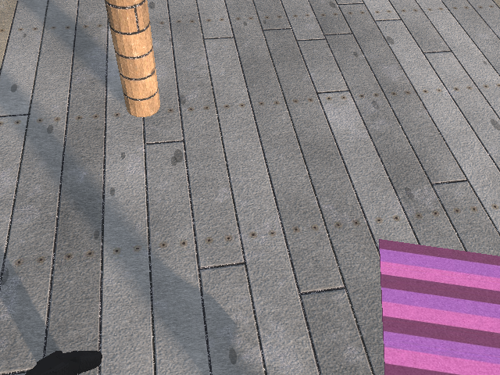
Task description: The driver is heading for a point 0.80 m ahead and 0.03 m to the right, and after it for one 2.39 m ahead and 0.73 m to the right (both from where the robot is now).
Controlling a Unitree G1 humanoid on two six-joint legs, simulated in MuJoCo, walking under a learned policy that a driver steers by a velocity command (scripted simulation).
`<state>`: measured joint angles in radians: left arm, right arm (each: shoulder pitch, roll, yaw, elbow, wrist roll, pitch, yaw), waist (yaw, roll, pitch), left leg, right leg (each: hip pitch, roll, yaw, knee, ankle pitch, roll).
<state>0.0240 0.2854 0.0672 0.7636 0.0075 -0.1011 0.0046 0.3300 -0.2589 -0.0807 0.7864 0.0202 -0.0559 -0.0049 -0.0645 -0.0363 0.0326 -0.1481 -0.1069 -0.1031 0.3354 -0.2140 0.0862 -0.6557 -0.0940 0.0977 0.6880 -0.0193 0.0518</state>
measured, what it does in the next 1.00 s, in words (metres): walks ahead: right foot, then left foot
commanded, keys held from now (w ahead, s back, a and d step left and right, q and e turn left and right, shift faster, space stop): w+q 0.20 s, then w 0.48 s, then w+e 0.32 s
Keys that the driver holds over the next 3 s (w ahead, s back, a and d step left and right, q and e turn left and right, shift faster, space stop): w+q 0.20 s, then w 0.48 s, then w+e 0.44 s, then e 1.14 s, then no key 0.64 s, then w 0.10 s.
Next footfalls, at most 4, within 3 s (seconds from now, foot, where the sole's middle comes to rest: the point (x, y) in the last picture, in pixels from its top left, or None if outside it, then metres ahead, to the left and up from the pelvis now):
0.18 right None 0.28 -0.14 -0.78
0.66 left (168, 369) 0.49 0.17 -0.78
1.22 right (234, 255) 0.82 -0.01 -0.78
1.66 left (166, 227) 0.93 0.20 -0.78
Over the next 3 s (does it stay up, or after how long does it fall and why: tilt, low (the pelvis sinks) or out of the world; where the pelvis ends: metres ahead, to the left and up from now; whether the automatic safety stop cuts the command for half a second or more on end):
stays up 0.82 0.09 -0.02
